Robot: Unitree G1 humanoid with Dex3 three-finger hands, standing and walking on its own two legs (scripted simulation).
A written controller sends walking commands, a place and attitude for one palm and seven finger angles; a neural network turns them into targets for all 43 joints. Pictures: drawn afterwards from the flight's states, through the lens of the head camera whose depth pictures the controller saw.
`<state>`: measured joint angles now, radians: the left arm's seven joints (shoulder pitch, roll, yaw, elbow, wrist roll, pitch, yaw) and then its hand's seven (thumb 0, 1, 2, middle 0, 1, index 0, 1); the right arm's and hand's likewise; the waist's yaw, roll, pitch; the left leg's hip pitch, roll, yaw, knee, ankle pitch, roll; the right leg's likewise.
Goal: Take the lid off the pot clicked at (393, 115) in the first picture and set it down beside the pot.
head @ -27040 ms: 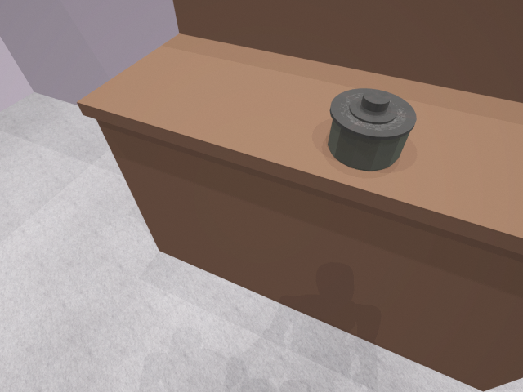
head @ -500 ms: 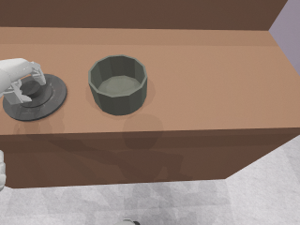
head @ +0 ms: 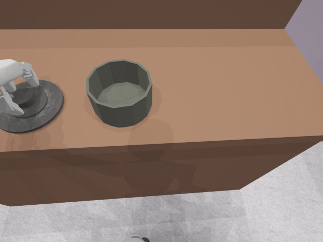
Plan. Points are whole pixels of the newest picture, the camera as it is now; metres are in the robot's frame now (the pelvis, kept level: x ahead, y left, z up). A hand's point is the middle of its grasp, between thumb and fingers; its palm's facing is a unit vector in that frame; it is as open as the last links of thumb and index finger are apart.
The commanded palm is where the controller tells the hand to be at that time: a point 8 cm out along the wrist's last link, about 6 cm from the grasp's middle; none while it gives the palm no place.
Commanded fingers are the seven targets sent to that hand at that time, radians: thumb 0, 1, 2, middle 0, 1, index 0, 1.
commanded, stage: open the fingers wide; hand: left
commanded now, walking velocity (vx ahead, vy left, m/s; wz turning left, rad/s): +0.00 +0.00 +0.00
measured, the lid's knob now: (23, 98) +0.45 +0.34 +0.06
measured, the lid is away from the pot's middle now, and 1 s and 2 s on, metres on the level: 0.24 0.24 0.24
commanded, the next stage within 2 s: raise the empty hand in 0.26 s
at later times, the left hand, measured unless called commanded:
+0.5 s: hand (5, 95) +0.42 +0.35 +0.11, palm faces -0.41 -0.14 -0.90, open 11.0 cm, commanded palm +0.44 +0.35 +0.18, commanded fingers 0.00 -0.01 0.64 -0.35 -0.87 -0.35 -0.87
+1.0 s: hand out of the picture +0.43 +0.35 +0.16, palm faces -0.36 -0.10 -0.93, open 11.0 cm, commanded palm +0.43 +0.35 +0.24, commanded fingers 0.00 -0.01 0.64 -0.35 -0.87 -0.35 -0.87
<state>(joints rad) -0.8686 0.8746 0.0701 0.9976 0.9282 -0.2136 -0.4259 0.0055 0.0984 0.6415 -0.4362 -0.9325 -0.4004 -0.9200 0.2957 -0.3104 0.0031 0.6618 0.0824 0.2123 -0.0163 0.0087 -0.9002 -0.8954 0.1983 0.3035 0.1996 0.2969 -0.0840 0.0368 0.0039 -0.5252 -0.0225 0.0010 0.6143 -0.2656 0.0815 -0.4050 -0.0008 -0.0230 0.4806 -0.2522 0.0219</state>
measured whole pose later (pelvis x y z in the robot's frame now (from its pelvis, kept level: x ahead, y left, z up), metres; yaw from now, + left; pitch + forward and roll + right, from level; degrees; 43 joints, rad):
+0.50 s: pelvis +0.00 +0.00 +0.00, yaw +0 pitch +10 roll -4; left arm -0.89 0.88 0.06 0.97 0.92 -0.21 -0.44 0.00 0.00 0.64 -0.36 -0.86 -0.36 -0.86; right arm 0.27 -0.31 0.01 0.66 0.09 0.22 -0.02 0.01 -0.90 -0.90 0.20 0.30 0.20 0.30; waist -0.08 0.04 0.00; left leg -0.54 -0.02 -0.01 0.64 -0.27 0.08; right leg -0.41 0.01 -0.03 0.50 -0.26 0.02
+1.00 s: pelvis +0.00 +0.00 +0.00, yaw +1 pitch +8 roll -3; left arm -0.96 0.90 0.01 0.92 0.91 -0.11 -0.50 0.00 0.00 0.63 -0.36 -0.86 -0.36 -0.86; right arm 0.28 -0.31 0.01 0.64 0.09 0.22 0.00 0.01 -0.90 -0.90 0.20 0.30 0.20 0.30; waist -0.08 0.05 0.01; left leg -0.47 -0.03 -0.01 0.57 -0.24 0.08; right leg -0.34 -0.01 -0.03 0.43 -0.23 0.02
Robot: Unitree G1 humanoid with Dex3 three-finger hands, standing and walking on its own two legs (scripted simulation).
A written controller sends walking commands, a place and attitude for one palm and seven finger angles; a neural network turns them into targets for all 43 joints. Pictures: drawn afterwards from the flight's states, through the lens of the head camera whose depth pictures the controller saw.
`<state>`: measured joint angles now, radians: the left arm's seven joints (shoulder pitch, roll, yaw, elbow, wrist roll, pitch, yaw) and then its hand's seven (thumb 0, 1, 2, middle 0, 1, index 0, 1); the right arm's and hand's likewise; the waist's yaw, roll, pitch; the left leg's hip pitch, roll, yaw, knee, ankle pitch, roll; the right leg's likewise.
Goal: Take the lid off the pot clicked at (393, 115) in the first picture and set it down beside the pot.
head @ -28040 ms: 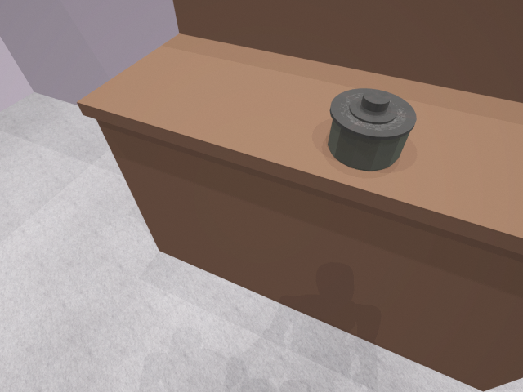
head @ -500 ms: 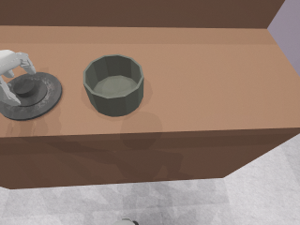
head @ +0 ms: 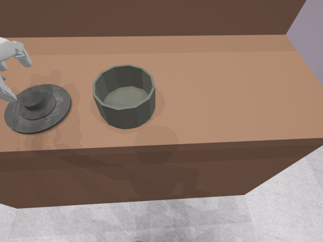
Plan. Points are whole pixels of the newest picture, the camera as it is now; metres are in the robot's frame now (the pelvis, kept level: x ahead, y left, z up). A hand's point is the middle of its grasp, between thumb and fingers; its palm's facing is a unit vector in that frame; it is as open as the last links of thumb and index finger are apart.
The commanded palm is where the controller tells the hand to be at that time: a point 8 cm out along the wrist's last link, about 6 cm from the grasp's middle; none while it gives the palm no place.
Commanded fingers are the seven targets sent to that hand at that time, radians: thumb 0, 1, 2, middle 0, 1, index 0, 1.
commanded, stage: raise the empty hand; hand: left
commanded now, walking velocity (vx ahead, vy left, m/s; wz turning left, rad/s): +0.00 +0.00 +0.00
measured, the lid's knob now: (34, 100) +0.46 +0.34 +0.06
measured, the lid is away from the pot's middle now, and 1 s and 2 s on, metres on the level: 0.24 0.24 0.24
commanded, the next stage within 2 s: draw the hand back to the body in 0.66 s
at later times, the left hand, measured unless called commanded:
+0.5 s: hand out of the picture +0.44 +0.34 +0.21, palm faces -0.30 -0.12 -0.95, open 11.0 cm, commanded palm +0.44 +0.34 +0.29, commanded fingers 0.00 -0.01 0.64 -0.35 -0.87 -0.35 -0.87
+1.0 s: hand out of the picture +0.43 +0.34 +0.21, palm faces -0.29 -0.14 -0.95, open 11.0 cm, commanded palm +0.41 +0.34 +0.28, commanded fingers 0.00 -0.01 0.64 -0.35 -0.87 -0.35 -0.87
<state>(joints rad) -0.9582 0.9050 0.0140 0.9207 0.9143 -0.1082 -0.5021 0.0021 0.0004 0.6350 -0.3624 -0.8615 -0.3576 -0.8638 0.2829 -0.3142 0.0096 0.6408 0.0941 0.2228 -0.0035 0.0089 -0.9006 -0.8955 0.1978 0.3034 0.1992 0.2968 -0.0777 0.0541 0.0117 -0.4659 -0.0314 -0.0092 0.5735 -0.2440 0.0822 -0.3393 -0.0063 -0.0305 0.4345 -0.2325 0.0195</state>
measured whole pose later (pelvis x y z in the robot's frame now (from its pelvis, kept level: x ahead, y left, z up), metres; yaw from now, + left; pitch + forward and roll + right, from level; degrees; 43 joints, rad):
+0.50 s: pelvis +0.00 -0.01 +0.00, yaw +1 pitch +7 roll -3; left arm -1.09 0.94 -0.02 0.92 0.91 -0.03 -0.57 0.00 0.00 0.63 -0.36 -0.86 -0.36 -0.86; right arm 0.25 -0.32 0.02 0.65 0.10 0.21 0.01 0.01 -0.90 -0.90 0.20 0.30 0.20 0.30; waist -0.07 0.05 0.03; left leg -0.42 -0.04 -0.02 0.52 -0.22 0.07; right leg -0.29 -0.01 -0.04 0.39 -0.22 0.02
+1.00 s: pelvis +0.01 -0.02 +0.00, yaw +0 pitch +7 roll -2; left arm -0.92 0.97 0.08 0.78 0.88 0.02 -0.60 0.00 0.00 0.63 -0.36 -0.86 -0.36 -0.86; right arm 0.25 -0.33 0.01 0.61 0.09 0.23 0.02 0.01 -0.90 -0.90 0.20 0.30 0.20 0.30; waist -0.08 0.06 0.03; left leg -0.40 -0.03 -0.01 0.51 -0.23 0.06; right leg -0.29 0.00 -0.03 0.40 -0.23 0.02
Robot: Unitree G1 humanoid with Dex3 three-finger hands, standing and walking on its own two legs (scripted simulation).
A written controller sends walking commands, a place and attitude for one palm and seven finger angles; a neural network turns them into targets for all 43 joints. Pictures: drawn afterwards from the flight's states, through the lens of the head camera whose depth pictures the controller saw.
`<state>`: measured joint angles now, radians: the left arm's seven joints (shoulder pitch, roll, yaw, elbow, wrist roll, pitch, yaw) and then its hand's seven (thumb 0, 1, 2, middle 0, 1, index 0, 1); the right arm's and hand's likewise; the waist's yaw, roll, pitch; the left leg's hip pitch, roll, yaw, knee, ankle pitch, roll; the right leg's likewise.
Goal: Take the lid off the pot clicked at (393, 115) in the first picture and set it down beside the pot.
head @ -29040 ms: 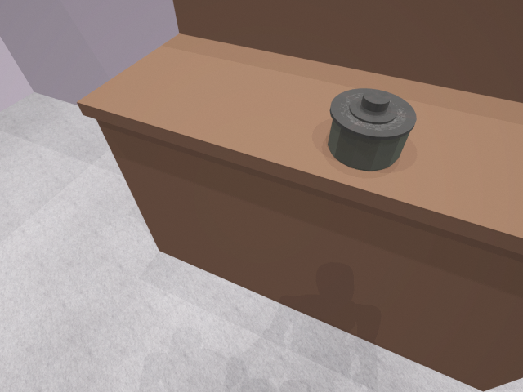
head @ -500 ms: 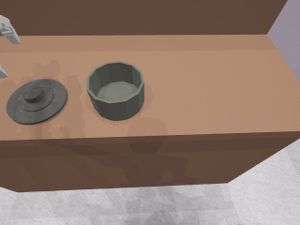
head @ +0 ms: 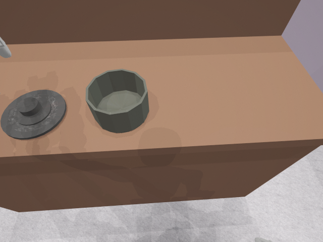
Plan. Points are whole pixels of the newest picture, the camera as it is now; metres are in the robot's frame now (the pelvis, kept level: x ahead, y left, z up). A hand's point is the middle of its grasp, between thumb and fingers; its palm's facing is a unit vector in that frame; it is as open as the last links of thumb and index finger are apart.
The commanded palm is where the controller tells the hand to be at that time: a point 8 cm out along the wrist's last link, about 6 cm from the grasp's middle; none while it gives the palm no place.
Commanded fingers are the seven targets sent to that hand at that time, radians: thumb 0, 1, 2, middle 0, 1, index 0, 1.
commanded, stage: draw the hand back to the body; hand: left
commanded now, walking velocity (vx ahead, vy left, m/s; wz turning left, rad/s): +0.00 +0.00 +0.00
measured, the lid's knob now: (29, 106) +0.45 +0.35 +0.05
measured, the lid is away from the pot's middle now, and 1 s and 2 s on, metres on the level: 0.24 0.24 0.24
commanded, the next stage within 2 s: none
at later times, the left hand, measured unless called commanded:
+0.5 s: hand out of the picture +0.38 +0.27 +0.25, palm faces +0.41 -0.85 -0.33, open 11.0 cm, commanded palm +0.33 +0.32 +0.27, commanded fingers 0.00 0.17 0.69 -0.32 -0.75 -0.32 -0.75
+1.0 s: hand out of the picture +0.32 +0.24 +0.25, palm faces +0.52 -0.81 -0.26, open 8.8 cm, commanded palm +0.27 +0.28 +0.26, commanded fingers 0.00 0.74 0.85 -0.23 -0.40 -0.23 -0.40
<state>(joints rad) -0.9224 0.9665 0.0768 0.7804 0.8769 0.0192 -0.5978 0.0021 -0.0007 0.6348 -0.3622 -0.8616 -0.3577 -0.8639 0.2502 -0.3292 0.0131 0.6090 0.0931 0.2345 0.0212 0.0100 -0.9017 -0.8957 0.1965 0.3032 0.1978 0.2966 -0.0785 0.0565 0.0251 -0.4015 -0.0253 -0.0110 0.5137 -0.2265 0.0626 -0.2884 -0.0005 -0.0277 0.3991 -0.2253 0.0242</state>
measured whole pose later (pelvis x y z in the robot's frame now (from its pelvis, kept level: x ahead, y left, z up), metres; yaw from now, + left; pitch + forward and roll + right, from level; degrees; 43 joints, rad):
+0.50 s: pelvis +0.00 -0.01 +0.01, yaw -1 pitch -1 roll -1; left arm -0.50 0.58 0.36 0.30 -0.01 -0.08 -0.02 0.00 0.02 0.64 -0.36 -0.84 -0.35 -0.85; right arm 0.21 -0.24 0.07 0.62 0.06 0.02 -0.03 0.01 -0.90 -0.90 0.20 0.30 0.20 0.30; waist 0.02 0.01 0.05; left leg -0.19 -0.02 0.01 0.39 -0.19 0.04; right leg -0.10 0.01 0.01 0.31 -0.20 -0.01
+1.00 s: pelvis +0.02 -0.05 +0.01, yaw -2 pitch -1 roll +0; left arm -0.13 0.48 0.48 -0.04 -0.13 -0.10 0.06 0.01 0.51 0.79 -0.27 -0.53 -0.27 -0.53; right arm 0.12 -0.28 0.00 0.70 0.04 -0.01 -0.04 0.02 -0.90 -0.90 0.20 0.30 0.20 0.30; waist 0.04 0.07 0.03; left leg -0.13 0.03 0.00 0.37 -0.21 -0.01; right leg -0.04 0.07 0.01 0.29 -0.22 -0.05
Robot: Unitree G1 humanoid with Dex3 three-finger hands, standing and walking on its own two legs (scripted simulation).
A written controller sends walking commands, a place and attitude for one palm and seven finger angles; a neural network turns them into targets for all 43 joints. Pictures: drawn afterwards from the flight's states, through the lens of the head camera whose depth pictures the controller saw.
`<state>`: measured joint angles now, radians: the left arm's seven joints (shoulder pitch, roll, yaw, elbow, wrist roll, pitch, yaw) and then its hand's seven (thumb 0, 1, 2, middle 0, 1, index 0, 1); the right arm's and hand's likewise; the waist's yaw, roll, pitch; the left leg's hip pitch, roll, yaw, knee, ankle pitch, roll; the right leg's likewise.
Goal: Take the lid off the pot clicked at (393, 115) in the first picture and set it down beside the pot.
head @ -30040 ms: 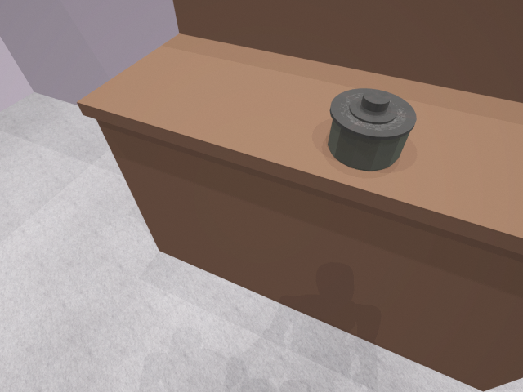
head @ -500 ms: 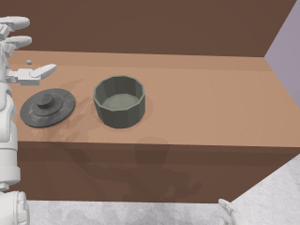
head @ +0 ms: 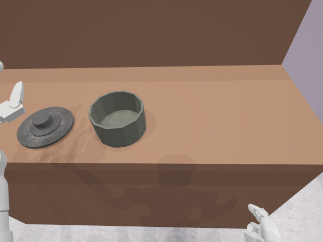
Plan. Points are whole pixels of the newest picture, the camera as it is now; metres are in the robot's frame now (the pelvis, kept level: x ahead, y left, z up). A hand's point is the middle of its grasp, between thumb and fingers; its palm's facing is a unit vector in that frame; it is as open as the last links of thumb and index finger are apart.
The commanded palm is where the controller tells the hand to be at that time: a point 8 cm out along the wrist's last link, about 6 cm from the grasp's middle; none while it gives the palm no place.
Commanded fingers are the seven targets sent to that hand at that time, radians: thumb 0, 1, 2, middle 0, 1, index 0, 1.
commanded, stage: draw the hand back to the body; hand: left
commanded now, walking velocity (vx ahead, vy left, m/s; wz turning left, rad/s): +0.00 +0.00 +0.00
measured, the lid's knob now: (42, 120) +0.42 +0.42 +0.05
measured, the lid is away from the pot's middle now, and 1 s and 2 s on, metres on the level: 0.24 0.24 0.24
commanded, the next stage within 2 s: step back with the hand held close in 1.02 s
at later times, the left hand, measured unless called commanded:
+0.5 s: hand out of the picture +0.22 +0.29 +0.23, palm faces +0.49 -0.83 -0.26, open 7.5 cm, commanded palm +0.16 +0.32 +0.23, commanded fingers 0.00 0.90 0.90 -0.20 -0.30 -0.20 -0.30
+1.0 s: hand out of the picture +0.16 +0.28 +0.21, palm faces +0.43 -0.84 -0.33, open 7.4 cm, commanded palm +0.10 +0.32 +0.23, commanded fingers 0.00 0.90 0.90 -0.20 -0.30 -0.20 -0.30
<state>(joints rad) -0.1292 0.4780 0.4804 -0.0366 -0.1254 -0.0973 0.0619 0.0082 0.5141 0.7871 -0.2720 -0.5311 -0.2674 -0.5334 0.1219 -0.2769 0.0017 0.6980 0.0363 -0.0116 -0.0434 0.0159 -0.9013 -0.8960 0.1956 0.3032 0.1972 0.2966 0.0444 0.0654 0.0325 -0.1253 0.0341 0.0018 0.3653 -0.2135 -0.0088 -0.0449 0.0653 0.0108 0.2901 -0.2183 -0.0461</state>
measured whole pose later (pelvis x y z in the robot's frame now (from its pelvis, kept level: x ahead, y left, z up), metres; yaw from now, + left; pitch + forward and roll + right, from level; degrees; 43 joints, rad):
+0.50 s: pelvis -0.02 +0.02 +0.00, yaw +0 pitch -4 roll -1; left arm 0.14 0.39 0.44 -0.32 -0.15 -0.13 0.06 0.02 0.88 0.89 -0.21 -0.30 -0.21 -0.30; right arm 0.12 -0.22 0.02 0.69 0.02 -0.04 -0.05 0.02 -0.90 -0.90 0.20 0.30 0.20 0.30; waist 0.07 0.06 0.05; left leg -0.10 0.02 0.01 0.36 -0.19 0.01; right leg -0.01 0.05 0.02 0.26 -0.18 -0.03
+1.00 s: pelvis -0.02 +0.04 +0.00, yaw +1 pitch -5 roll -2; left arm 0.43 0.37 0.37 -0.59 -0.13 -0.14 0.06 0.02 0.89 0.90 -0.21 -0.30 -0.21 -0.30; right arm 0.12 -0.21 0.03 0.67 -0.01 -0.05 -0.04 0.02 -0.90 -0.90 0.20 0.30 0.20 0.30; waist 0.08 0.05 0.04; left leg -0.11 0.00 0.00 0.39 -0.20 0.03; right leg 0.01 0.03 0.01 0.26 -0.18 0.00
